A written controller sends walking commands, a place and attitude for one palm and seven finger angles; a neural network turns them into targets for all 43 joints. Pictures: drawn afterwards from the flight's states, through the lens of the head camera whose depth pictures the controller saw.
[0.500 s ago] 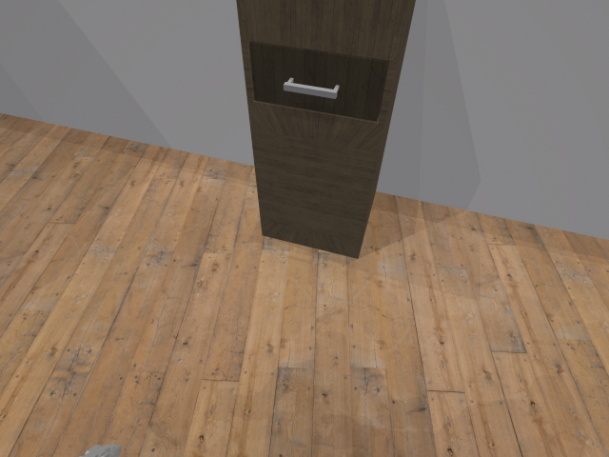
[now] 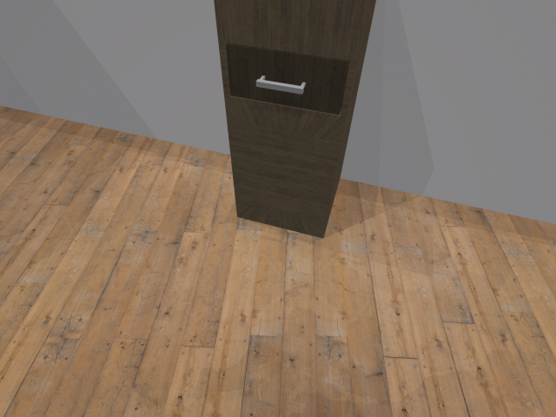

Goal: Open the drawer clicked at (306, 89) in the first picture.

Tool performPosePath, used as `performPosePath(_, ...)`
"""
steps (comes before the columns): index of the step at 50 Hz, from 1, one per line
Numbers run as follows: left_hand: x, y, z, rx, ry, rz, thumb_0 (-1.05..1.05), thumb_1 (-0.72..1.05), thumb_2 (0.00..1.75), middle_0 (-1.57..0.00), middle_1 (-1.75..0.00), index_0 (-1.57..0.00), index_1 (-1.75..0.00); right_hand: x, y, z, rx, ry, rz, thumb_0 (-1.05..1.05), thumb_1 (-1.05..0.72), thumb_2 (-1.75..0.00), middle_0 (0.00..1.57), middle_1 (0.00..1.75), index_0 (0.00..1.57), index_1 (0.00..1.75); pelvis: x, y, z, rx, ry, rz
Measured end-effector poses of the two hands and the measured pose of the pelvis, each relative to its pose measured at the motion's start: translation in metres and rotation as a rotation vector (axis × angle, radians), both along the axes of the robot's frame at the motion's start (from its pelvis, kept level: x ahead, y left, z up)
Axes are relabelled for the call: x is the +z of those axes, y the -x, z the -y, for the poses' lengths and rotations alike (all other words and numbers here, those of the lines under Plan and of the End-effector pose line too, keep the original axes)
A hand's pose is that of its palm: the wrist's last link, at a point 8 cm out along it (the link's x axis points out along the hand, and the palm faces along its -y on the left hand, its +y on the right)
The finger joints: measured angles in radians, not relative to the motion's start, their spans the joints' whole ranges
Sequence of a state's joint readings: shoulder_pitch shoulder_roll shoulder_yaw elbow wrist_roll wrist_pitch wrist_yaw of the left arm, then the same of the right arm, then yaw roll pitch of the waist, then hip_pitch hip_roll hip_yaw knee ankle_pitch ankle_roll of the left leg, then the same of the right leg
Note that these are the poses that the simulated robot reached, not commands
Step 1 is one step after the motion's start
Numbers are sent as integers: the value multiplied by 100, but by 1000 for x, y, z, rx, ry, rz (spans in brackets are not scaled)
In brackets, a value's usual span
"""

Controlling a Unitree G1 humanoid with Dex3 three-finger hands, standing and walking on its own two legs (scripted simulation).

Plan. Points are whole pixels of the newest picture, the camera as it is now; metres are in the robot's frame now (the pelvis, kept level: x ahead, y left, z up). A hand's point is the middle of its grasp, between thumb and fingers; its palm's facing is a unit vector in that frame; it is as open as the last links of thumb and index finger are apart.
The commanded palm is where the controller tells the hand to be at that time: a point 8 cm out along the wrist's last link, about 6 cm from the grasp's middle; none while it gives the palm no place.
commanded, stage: stand and wait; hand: left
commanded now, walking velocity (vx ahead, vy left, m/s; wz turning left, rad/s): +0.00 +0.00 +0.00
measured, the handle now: (281, 84) +1.06 +0.06 -0.03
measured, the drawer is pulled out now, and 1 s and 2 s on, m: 0.00 0.00 0.00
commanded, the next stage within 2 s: look at it before walking up in 0.38 s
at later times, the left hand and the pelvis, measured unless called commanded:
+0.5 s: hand out of the picture +0.06 +0.24 -0.15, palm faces -0.03 -0.94 -0.34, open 7.4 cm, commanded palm none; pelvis -0.01 -0.01 +0.00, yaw +0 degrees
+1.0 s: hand out of the picture +0.07 +0.24 -0.15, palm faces -0.03 -0.94 -0.34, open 7.4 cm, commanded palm none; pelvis +0.00 -0.01 +0.00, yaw +0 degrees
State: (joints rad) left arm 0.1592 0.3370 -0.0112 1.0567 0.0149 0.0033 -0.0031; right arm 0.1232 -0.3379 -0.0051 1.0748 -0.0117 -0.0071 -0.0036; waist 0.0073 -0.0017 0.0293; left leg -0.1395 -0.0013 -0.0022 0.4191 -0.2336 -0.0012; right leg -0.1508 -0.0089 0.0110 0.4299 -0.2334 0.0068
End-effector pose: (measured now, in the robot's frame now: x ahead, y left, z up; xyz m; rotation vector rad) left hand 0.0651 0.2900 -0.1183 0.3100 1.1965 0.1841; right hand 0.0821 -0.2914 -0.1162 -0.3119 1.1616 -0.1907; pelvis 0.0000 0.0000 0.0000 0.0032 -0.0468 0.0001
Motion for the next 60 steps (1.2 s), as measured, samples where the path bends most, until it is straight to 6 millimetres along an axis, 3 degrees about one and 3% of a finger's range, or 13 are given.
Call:
performPosePath(8,1,14,-1,4,-11,-29,1,90,90,-21,-30,-21,-30,-3,26,7,-21,2,-54,0,-90,-90,20,30,20,30,1,7,3,-2,1,3)
performPosePath(17,2,15,1,-2,-10,-21,1,90,90,-21,-30,-21,-30,-6,36,6,-25,-9,-67,0,-90,-90,20,30,20,30,2,12,5,-2,0,0)
performPosePath(54,4,-1,4,-3,-13,-18,1,90,90,-21,-30,-21,-30,-2,6,7,-7,-8,-33,0,-90,-90,20,30,20,30,3,0,7,-3,0,-9)
performPosePath(60,-7,7,14,46,29,-20,1,90,90,-20,-30,-21,-30,-12,10,-9,13,-30,-86,0,-90,-90,20,30,20,30,-2,-11,4,35,14,-24)
